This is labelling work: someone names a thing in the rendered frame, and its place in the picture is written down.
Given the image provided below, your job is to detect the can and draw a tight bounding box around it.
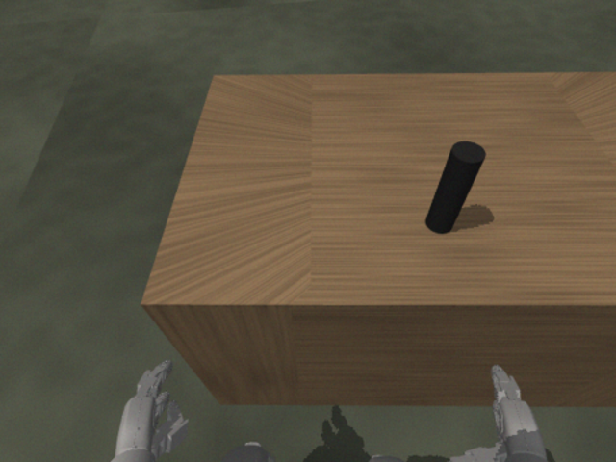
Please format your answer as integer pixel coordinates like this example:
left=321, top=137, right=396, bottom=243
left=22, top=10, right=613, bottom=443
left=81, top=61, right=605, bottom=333
left=425, top=141, right=486, bottom=234

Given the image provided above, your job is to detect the right robot hand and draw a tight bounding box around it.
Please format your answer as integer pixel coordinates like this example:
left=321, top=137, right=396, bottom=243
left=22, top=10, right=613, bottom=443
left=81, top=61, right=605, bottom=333
left=448, top=365, right=548, bottom=462

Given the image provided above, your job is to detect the left robot hand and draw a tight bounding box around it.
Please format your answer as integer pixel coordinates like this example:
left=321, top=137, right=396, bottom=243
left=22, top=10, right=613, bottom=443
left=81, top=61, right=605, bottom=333
left=115, top=360, right=189, bottom=461

